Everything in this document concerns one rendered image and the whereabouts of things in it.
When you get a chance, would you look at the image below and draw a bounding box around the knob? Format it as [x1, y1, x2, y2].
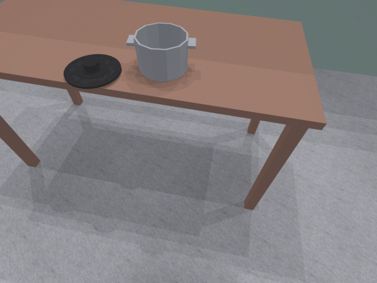
[82, 58, 100, 70]

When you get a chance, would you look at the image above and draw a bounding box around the pot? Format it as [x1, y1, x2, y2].
[126, 22, 196, 81]

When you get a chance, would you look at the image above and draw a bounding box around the table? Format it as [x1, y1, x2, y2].
[0, 0, 327, 210]

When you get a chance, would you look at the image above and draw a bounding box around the lid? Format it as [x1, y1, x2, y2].
[64, 54, 121, 89]

